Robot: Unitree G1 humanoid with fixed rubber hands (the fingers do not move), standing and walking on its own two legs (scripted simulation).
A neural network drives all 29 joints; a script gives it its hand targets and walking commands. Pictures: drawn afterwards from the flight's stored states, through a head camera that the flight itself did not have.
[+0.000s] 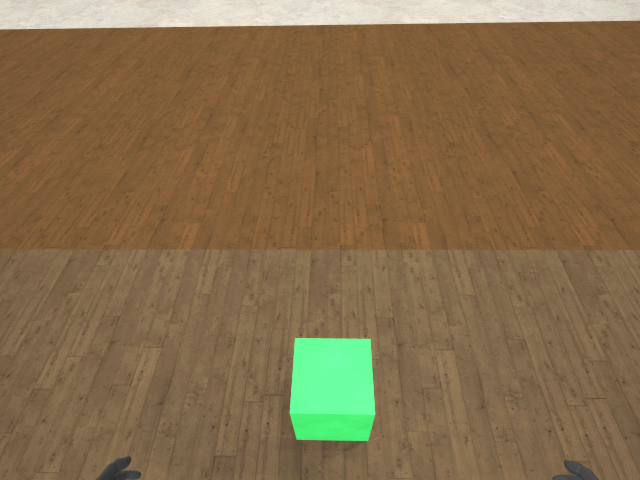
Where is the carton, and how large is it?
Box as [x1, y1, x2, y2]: [290, 338, 374, 440]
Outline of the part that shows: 295,338 290,415 296,438 367,440 374,417 370,340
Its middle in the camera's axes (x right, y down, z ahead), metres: +0.03 +0.44 +1.12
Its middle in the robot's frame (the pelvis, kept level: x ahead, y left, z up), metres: +0.45 +0.01 -0.66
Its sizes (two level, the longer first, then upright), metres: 0.210 0.200 0.250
